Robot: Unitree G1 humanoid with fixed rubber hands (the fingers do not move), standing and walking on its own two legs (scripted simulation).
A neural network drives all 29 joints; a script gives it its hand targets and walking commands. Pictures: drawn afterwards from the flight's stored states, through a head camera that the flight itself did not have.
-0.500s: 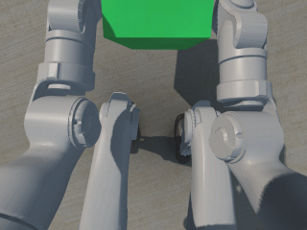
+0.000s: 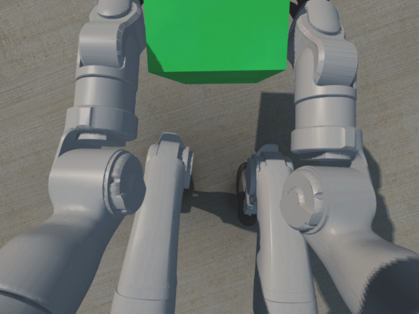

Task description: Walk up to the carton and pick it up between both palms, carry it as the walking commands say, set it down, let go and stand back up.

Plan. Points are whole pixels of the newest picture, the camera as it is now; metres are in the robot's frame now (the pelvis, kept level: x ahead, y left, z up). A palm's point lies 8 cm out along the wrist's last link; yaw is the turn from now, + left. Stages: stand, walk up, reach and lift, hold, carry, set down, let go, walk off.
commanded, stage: reach and lift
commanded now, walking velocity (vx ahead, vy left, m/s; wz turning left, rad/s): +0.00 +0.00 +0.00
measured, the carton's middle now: (218, 12) +0.55 +0.03 -0.14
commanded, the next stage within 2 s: none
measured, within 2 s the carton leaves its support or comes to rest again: neither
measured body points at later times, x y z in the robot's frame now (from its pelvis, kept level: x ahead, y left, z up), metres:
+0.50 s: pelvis +0.00 +0.00 +0.05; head +0.29 +0.01 +0.39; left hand +0.52 +0.15 -0.02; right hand +0.53 -0.10 -0.01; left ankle +0.17 +0.13 -0.48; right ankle +0.13 -0.12 -0.48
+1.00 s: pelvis +0.01 +0.00 +0.11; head +0.26 +0.01 +0.47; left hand +0.50 +0.15 +0.05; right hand +0.51 -0.10 +0.06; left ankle +0.17 +0.13 -0.48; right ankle +0.13 -0.12 -0.48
